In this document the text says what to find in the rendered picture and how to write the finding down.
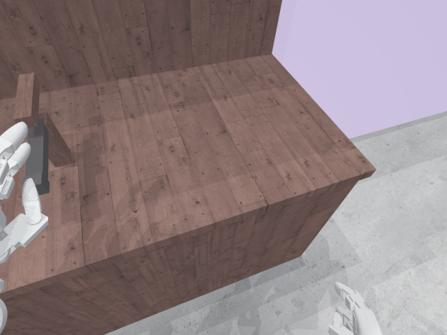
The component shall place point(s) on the counter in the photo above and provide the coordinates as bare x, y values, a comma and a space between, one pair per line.
182, 158

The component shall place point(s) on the robot left hand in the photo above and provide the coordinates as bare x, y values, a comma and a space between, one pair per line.
24, 228

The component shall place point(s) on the tap lever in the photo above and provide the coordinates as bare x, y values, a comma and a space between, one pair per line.
37, 162

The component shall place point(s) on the robot right hand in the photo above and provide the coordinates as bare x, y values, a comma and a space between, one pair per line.
362, 322

